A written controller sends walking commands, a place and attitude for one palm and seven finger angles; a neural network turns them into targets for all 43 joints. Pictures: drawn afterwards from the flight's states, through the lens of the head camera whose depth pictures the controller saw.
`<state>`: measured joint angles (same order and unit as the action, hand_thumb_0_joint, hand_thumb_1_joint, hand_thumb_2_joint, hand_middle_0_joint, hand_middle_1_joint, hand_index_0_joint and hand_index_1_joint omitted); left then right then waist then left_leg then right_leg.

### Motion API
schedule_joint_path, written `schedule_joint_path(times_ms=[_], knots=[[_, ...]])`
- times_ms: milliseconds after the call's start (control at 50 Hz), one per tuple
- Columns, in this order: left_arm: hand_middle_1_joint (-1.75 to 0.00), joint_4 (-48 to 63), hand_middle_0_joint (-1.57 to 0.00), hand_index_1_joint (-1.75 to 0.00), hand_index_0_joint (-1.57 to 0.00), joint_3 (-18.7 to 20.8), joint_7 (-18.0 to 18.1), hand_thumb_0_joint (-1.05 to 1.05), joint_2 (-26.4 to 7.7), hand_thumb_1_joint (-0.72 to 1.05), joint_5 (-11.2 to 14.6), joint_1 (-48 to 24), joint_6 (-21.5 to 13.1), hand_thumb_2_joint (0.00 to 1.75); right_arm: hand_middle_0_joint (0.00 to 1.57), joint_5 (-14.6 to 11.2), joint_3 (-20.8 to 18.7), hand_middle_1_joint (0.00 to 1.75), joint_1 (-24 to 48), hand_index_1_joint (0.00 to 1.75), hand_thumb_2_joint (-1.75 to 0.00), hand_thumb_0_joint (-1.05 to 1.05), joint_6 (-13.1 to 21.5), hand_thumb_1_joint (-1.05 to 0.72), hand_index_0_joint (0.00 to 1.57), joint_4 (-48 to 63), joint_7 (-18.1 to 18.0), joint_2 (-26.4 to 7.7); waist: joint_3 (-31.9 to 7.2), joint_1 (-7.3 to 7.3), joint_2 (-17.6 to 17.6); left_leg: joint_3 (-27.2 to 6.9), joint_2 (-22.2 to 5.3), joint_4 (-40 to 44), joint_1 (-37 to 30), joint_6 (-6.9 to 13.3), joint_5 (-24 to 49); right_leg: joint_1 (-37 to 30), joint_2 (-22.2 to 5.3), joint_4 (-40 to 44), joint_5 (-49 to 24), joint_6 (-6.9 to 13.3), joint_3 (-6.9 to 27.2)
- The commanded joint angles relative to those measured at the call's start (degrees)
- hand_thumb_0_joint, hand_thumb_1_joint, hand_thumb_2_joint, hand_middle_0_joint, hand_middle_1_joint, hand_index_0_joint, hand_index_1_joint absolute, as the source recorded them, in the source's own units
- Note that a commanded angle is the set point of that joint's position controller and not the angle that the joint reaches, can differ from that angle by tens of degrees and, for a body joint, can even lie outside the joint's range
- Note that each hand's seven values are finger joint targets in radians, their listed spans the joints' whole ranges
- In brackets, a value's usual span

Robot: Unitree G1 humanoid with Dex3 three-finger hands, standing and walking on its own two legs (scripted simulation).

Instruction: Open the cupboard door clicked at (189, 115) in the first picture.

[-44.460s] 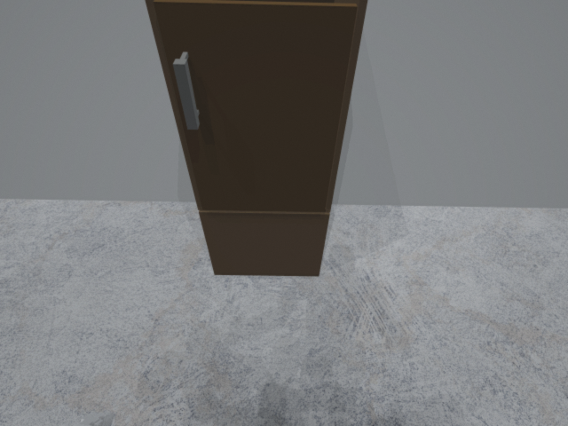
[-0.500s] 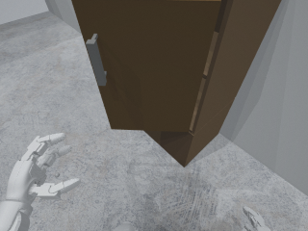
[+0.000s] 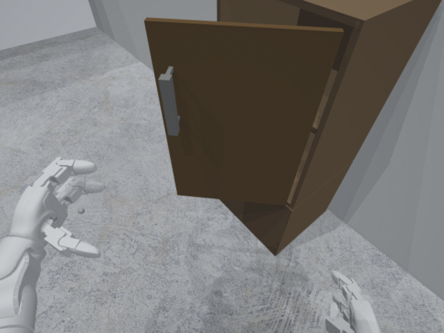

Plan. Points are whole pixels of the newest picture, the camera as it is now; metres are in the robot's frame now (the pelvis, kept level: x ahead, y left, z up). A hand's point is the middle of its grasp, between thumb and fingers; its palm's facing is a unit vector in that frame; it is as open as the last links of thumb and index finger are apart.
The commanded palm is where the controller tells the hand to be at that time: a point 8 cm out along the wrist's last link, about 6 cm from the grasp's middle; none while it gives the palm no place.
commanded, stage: raise the hand with hooked fingers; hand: left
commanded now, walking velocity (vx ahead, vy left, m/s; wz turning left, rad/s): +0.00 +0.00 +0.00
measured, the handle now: (172, 102) +0.58 +0.18 +0.10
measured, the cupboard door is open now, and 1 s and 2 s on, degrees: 44 44 44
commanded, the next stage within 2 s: move the hooked fingers beside the handle in 0.68 s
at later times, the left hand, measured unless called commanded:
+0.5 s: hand (84, 192) +0.29 +0.26 +0.13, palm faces +0.02 -1.00 -0.04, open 14.0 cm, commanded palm +0.27 +0.31 +0.13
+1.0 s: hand (97, 179) +0.32 +0.25 +0.12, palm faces +0.02 -1.00 -0.02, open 14.0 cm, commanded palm +0.30 +0.30 +0.12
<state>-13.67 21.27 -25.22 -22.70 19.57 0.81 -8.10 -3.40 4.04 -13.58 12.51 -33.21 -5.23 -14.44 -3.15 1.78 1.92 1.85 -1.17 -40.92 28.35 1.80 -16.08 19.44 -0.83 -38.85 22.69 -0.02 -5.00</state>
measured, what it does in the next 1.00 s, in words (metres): stands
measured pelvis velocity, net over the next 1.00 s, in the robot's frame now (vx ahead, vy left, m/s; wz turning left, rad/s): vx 0.00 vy -0.02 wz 0.00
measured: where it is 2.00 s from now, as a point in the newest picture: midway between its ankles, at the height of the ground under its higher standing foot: outside the picture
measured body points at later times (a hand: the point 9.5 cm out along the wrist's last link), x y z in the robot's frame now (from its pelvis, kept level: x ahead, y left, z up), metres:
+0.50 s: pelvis +0.00 -0.01 +0.01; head +0.01 -0.02 +0.46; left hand +0.29 +0.31 +0.13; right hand +0.15 -0.26 -0.07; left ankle +0.05 +0.10 -0.72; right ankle -0.03 -0.12 -0.72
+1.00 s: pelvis +0.00 -0.02 +0.00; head +0.02 -0.03 +0.45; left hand +0.32 +0.30 +0.13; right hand +0.16 -0.27 -0.08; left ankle +0.05 +0.10 -0.72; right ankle -0.03 -0.12 -0.72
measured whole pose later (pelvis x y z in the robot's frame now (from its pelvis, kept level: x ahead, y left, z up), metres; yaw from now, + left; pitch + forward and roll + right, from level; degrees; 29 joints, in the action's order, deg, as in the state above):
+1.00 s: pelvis +0.00 -0.02 +0.00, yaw +0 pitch +3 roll -1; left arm -30.1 23.6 -27.9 -25.8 18.2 -14.1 -7.2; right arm -4.2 3.0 -14.8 11.1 -36.0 -6.6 -16.5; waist -2.1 0.7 2.0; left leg 1.4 -2.0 -37.4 26.3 0.1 -14.3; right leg 18.3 0.3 -37.0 21.9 1.6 -5.2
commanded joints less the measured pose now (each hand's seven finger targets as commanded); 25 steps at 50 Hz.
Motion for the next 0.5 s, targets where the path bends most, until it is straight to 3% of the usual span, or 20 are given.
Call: schedule_joint_path(times_ms=[0, 40, 60, 160, 220, 300, 320, 360, 420, 460, 480], knots=[[-1.2, 10.49, -0.3, -1.2, -0.3, 6.89, -0.83, 0.0, -15.54, -0.5, 1.9, -16.07, -2.75, 0.3, 0.2, -0.29, -4.22, 0.3, 2.67, 0.3, -0.9, 0.0, 2.95, -0.9, 0.2, 7.55, -1.52, -8.98, -10.84, -1.28, 3.07, -4.79, 0.18, 7.93, -16.87, -0.12, 6.33, 5.27, 2.95, 7.47, -10.26, 1.21, 0.98], [-1.2, 9.6, -0.3, -1.2, -0.3, 7.07, -1.6, 0.0, -16.41, -0.5, 2.0, -17.81, -2.3, 0.3, 0.2, -0.31, -3.98, 0.3, 2.72, 0.3, -0.9, 0.0, 2.91, -0.9, 0.2, 7.44, -1.47, -9.06, -10.45, -1.17, 4.56, -4.6, 0.42, 8.18, -17.41, -0.16, 7.13, 4.36, 3.02, 8.07, -11.14, 1.46, 1.12], [-1.2, 7.8, -0.3, -1.2, -0.3, 7.5, -1.86, 0.0, -16.88, -0.5, 2.12, -18.13, -1.82, 0.3, 0.2, -0.37, -3.99, 0.3, 2.54, 0.3, -0.9, 0.0, 2.8, -0.9, 0.2, 7.2, -1.61, -9.13, -9.57, -1.2, 2.81, -4.61, 0.42, 8.32, -16.79, -0.07, 6.65, 4.48, 3.04, 8.51, -11.01, 1.32, 1.15], [-1.2, 5.94, -0.3, -1.2, -0.3, 8.87, -3.01, 0.0, -19.62, -0.5, 2.08, -22.64, -0.69, 0.3, 0.2, -0.61, -4.12, 0.3, 2.18, 0.3, -0.9, 0.0, 2.81, -0.9, 0.2, 7.07, -1.88, -9.52, -10.36, -1.05, 4.07, -4.55, 0.71, 9.18, -18.01, 0.01, 7.01, 3.41, 2.96, 9.6, -11.26, 1.36, 1.4], [-1.2, 2.43, -0.3, -1.2, -0.3, 7.29, -3.82, 0.0, -17.0, -0.5, 2.52, -18.75, 0.27, 0.3, 0.2, -0.7, -4.22, 0.3, 1.77, 0.3, -0.9, 0.0, 2.8, -0.9, 0.2, 7.29, -1.49, -9.44, -8.6, -0.63, 1.88, -4.13, 0.9, 9.13, -17.08, 0.18, 7.57, 2.85, 2.9, 10.13, -12.47, 1.38, 1.56], [-1.2, 5.1, -0.3, -1.2, -0.3, 8.14, -3.52, 0.0, -18.41, -0.5, 2.19, -19.33, -0.27, 0.3, 0.2, -0.69, -4.61, 0.3, 1.84, 0.3, -0.9, 0.0, 2.76, -0.9, 0.2, 7.82, -1.0, -9.67, -10.03, -0.57, 3.28, -3.88, 0.97, 9.17, -17.45, 0.21, 7.81, 3.24, 2.74, 9.74, -12.38, 1.18, 1.54], [-1.2, 5.46, -0.3, -1.2, -0.3, 9.29, -3.04, 0.0, -19.44, -0.5, 2.4, -19.53, -0.49, 0.3, 0.2, -0.49, -4.57, 0.3, 1.75, 0.3, -0.9, 0.0, 2.75, -0.9, 0.2, 7.85, -1.0, -9.69, -9.81, -0.24, 1.65, -3.75, 0.98, 8.97, -17.11, 0.29, 8.48, 2.41, 2.9, 9.71, -13.22, 1.29, 1.79], [-1.2, 6.87, -0.3, -1.2, -0.3, 9.47, -2.33, 0.0, -19.13, -0.5, 2.23, -19.84, -1.48, 0.3, 0.2, -0.5, -4.69, 0.3, 1.61, 0.3, -0.9, 0.0, 2.84, -0.9, 0.2, 7.67, -0.95, -9.47, -11.02, -0.49, 3.92, -3.37, 0.99, 8.94, -18.29, 0.3, 8.79, 2.72, 2.81, 9.7, -13.47, 1.13, 1.92], [-1.2, 6.16, -0.3, -1.2, -0.3, 10.27, -1.58, 0.0, -19.67, -0.5, 2.14, -19.82, -2.16, 0.3, 0.2, -0.3, -4.68, 0.3, 1.27, 0.3, -0.9, 0.0, 2.73, -0.9, 0.2, 7.26, -1.07, -9.52, -9.96, -0.5, 1.69, -3.2, 0.92, 8.85, -17.38, 0.38, 8.68, 2.2, 2.83, 9.79, -13.78, 1.03, 2.14], [-1.2, 6.1, -0.3, -1.2, -0.3, 8.97, -1.82, 0.0, -18.6, -0.5, 1.82, -20.91, -2.14, 0.3, 0.2, -0.52, -4.64, 0.3, 1.52, 0.3, -0.9, 0.0, 2.77, -0.9, 0.2, 7.15, -1.21, -9.34, -9.4, -1.0, 4.37, -3.06, 1.02, 9.08, -17.65, 0.36, 7.29, 3.47, 2.68, 10.06, -12.54, 0.87, 2.32], [-1.2, 5.88, -0.3, -1.2, -0.3, 8.66, -1.89, 0.0, -18.49, -0.5, 1.7, -21.06, -2.26, 0.3, 0.2, -0.55, -4.67, 0.3, 1.63, 0.3, -0.9, 0.0, 2.78, -0.9, 0.2, 7.03, -1.36, -9.36, -9.24, -1.26, 3.38, -2.99, 0.96, 9.08, -17.69, 0.45, 7.1, 3.46, 2.64, 10.24, -12.41, 0.77, 2.41]])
